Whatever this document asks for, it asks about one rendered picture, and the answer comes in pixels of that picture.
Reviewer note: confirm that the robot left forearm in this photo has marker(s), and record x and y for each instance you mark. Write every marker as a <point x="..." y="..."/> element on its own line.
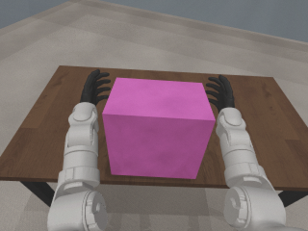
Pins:
<point x="80" y="168"/>

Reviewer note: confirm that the robot right forearm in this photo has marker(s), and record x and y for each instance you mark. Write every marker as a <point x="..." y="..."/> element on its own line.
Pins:
<point x="241" y="165"/>

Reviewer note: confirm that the right robot upper arm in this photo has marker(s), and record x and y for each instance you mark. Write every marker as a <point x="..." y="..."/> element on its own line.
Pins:
<point x="255" y="209"/>

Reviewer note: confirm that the left robot upper arm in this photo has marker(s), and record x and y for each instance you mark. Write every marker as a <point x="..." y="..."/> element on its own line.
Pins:
<point x="81" y="211"/>

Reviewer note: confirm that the table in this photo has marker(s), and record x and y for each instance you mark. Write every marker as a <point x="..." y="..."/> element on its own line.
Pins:
<point x="279" y="136"/>

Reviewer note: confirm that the carton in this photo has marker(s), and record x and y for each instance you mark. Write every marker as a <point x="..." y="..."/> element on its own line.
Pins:
<point x="157" y="128"/>

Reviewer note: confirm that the right robot hand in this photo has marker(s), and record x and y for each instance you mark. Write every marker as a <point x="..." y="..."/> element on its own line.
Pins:
<point x="225" y="97"/>

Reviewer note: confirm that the left robot hand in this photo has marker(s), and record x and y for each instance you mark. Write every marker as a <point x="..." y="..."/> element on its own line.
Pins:
<point x="90" y="90"/>

